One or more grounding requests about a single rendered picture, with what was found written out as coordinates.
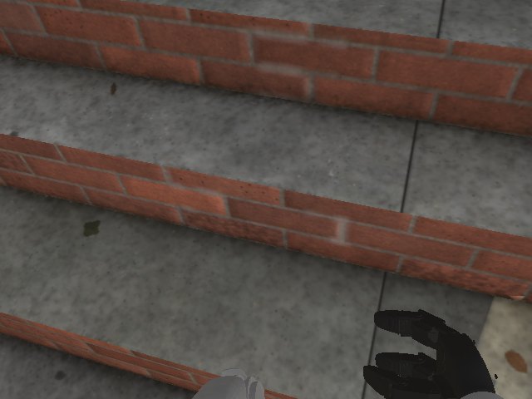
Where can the robot right hand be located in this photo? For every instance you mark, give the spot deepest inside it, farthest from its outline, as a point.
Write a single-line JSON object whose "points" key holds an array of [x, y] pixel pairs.
{"points": [[458, 370]]}

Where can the robot left shin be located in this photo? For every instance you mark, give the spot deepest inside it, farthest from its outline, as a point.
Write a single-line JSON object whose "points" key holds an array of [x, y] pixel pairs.
{"points": [[232, 372]]}

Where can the left robot thigh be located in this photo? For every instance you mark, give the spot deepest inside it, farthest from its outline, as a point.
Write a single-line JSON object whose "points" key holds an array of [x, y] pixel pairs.
{"points": [[231, 387]]}

